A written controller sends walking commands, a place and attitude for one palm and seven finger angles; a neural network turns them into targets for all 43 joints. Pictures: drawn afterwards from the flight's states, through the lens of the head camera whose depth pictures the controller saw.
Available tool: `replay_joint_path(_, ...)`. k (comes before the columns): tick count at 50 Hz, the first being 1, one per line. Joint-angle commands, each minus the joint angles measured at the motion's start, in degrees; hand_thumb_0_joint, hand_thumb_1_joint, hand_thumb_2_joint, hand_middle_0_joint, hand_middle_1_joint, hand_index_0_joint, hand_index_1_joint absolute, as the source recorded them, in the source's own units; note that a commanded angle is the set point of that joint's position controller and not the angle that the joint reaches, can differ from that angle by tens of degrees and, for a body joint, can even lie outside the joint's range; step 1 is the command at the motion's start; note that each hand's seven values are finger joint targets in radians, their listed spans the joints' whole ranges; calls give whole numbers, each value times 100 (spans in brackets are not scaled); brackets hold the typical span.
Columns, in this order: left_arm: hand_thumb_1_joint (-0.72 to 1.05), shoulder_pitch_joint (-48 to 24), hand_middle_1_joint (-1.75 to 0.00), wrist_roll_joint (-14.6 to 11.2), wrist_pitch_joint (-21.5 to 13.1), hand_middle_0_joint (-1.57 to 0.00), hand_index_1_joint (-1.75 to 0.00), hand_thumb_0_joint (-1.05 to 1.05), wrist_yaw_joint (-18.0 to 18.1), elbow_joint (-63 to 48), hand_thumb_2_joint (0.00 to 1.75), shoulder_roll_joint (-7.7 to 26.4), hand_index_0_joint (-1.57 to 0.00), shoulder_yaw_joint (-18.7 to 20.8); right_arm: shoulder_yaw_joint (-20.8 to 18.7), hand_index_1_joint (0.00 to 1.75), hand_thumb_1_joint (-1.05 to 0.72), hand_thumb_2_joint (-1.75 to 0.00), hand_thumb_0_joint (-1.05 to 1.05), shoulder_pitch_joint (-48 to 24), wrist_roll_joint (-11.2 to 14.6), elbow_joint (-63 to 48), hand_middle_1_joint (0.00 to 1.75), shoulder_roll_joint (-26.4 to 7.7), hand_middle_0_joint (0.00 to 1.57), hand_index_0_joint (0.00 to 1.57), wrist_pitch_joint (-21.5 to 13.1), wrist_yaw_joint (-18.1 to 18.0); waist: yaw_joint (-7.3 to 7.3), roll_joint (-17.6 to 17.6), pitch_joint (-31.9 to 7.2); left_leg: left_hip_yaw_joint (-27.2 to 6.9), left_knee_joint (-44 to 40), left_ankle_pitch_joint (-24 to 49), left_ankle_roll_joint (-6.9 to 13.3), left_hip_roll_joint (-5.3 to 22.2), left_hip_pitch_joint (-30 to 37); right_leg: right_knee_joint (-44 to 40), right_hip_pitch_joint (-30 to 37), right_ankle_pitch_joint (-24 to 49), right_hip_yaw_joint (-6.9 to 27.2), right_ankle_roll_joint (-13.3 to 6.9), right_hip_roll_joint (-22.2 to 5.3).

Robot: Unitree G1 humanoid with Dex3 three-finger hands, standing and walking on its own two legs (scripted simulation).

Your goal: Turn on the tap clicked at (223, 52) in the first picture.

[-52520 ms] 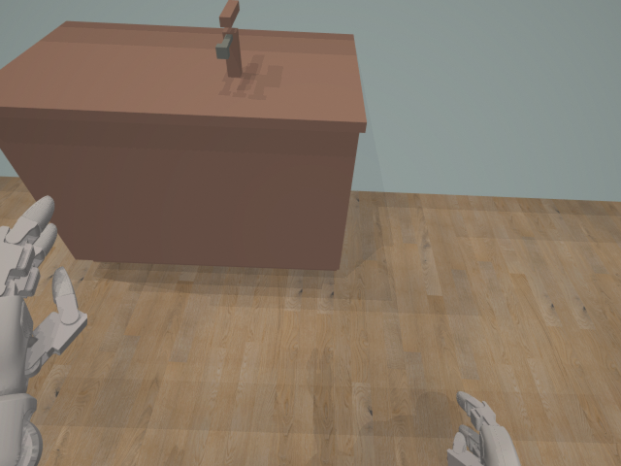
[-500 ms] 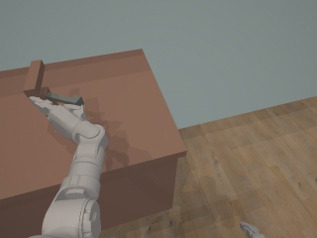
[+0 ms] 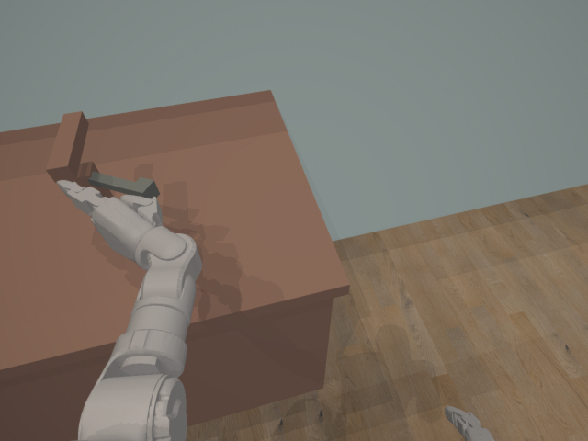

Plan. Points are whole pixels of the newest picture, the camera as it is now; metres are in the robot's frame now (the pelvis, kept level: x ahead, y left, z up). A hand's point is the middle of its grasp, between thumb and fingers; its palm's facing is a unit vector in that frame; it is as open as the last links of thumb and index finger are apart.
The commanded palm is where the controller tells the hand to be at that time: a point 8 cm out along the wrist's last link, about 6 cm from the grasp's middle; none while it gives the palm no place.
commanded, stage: push the lever round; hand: left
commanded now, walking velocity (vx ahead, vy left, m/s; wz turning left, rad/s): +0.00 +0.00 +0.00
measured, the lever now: (144, 191) +0.43 +0.25 +0.11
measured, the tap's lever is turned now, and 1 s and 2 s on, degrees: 56 56 57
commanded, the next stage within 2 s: none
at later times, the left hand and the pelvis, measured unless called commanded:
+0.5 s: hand (154, 204) +0.40 +0.23 +0.11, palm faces +0.86 -0.51 -0.06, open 8.6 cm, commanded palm +0.40 +0.24 +0.11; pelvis -0.01 +0.00 +0.00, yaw +0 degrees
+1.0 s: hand (154, 204) +0.40 +0.23 +0.11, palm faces +0.86 -0.51 -0.05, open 8.6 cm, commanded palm +0.41 +0.24 +0.11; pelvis -0.01 +0.01 +0.00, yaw +0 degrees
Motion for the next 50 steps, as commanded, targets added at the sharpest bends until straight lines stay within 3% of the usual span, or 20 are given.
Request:
replay_joint_path(1,90,-3231,-15,295,-153,-15,-15,0,-678,-1222,90,866,-15,-629,-179,30,-90,-90,0,-408,-6,-659,30,-668,20,20,-247,-7,-425,-506,-1599,349,-15,552,344,-118,706,-840,386,1821,947,726,-692)
replay_joint_path(4,90,-3195,-15,323,-127,-15,-15,0,-649,-1222,90,1018,-15,-450,-200,30,-90,-90,0,-382,-28,-608,30,-680,20,20,-218,4,-408,-459,-1629,329,32,617,333,-149,646,-796,437,2081,956,745,-702)
replay_joint_path(7,90,-3305,-15,331,-121,-15,-15,0,-661,-1323,90,858,-15,-588,-189,30,-90,-90,0,-409,-29,-673,30,-657,20,20,-241,41,-435,-445,-1733,339,85,676,337,-156,667,-740,435,2186,944,751,-718)
replay_joint_path(9,90,-3266,-15,357,-89,-15,-15,0,-634,-1257,90,1011,-15,-436,-212,30,-90,-90,0,-372,-38,-613,30,-672,20,20,-224,37,-423,-381,-1692,329,91,614,332,-167,649,-754,375,2032,931,734,-686)
replay_joint_path(12,90,-3326,-15,336,-66,-15,-15,0,-636,-1244,90,889,-15,-560,-177,30,-90,-90,0,-443,-28,-694,30,-651,20,20,-244,54,-439,-421,-1628,332,113,491,331,-164,520,-799,338,1867,1020,770,-732)
replay_joint_path(14,90,-3251,-15,342,-34,-15,-15,0,-612,-1122,90,1096,-15,-368,-196,30,-90,-90,0,-406,-23,-627,30,-679,20,20,-224,42,-411,-434,-1519,311,88,382,320,-159,435,-852,276,1551,1014,744,-694)
replay_joint_path(18,90,-3362,-15,301,-70,-15,-15,0,-625,-1128,90,909,-15,-558,-172,30,-90,-90,0,-444,-9,-682,30,-655,20,20,-268,49,-440,-441,-1540,322,106,291,326,-136,436,-879,203,1316,1062,758,-709)
replay_joint_path(19,90,-3322,-15,323,-72,-15,-15,0,-601,-1068,90,1129,-15,-366,-192,30,-90,-90,0,-399,-8,-613,30,-686,20,20,-249,34,-416,-384,-1529,313,78,259,322,-140,438,-905,183,1127,1040,727,-671)
replay_joint_path(24,90,-3339,-15,330,-100,-15,-15,0,-586,-1010,90,1214,-15,-278,-198,30,-90,-90,0,-384,-10,-597,30,-695,20,20,-236,28,-421,-441,-1583,303,115,287,320,-132,342,-852,254,1280,1063,740,-693)
replay_joint_path(25,90,-3395,-15,317,-101,-15,-15,0,-600,-1046,90,1025,-15,-450,-167,30,-90,-90,0,-374,-17,-666,30,-673,20,20,-250,38,-444,-427,-1567,311,84,291,328,-140,368,-822,219,1265,1029,737,-683)
replay_joint_path(29,90,-3290,-15,321,-85,-15,-15,0,-563,-897,90,1344,-15,-130,-195,30,-90,-90,0,-348,-29,-602,30,-700,20,20,-225,17,-411,-470,-1569,315,120,220,318,-134,242,-887,259,1133,1099,764,-695)
replay_joint_path(33,90,-3480,-15,316,-139,-15,-15,0,-581,-984,90,1082,-15,-418,-166,30,-90,-90,0,-371,-22,-659,30,-682,20,20,-254,36,-461,-481,-1509,332,93,182,332,-120,313,-906,163,950,1076,744,-682)
replay_joint_path(34,90,-3371,-15,339,-129,-15,-15,0,-555,-868,90,1228,-15,-251,-198,30,-90,-90,0,-353,-27,-608,30,-696,20,20,-244,25,-438,-401,-1421,334,87,146,329,-122,321,-942,71,746,1050,717,-636)
replay_joint_path(38,90,-3445,-15,316,-174,-15,-15,0,-544,-907,90,1103,-15,-396,-168,30,-90,-90,0,-369,-29,-674,30,-678,20,20,-264,39,-448,-450,-1496,346,102,104,330,-118,271,-967,131,695,1128,749,-681)
replay_joint_path(39,90,-3393,-15,337,-180,-15,-15,0,-531,-806,90,1311,-15,-203,-195,30,-90,-90,0,-358,-21,-598,30,-700,20,20,-238,23,-427,-471,-1424,328,91,60,320,-110,236,-1006,103,478,1125,727,-659)
replay_joint_path(41,90,-3409,-15,298,-196,-15,-15,0,-554,-817,90,1144,-15,-367,-169,30,-90,-90,0,-373,-14,-650,30,-685,20,20,-242,31,-445,-493,-1418,352,70,29,331,-101,289,-1034,74,372,1122,732,-662)
replay_joint_path(44,90,-3415,-15,314,-205,-15,-15,0,-528,-792,90,1265,-15,-243,-190,30,-90,-90,0,-353,-20,-592,30,-702,20,20,-212,13,-428,-453,-1424,335,49,42,325,-110,286,-1026,94,390,1099,711,-634)
replay_joint_path(47,90,-3577,-15,335,-258,-15,-15,0,-542,-957,90,1009,-15,-521,-167,30,-90,-90,0,-387,-25,-638,30,-669,20,20,-236,32,-469,-252,-1510,378,42,121,341,-95,499,-972,59,589,1042,674,-623)
replay_joint_path(49,90,-3411,-15,356,-229,-15,-15,0,-507,-773,90,1151,-15,-343,-194,30,-90,-90,0,-351,-44,-576,30,-693,20,20,-213,19,-448,-355,-1417,351,19,114,334,-101,445,-972,29,570,992,671,-582)
replay_joint_path(50,90,-3460,-15,332,-237,-15,-15,0,-524,-844,90,1031,-15,-470,-160,30,-90,-90,0,-367,-32,-640,30,-675,20,20,-214,31,-473,-422,-1413,359,10,131,343,-104,438,-967,70,616,1007,683,-611)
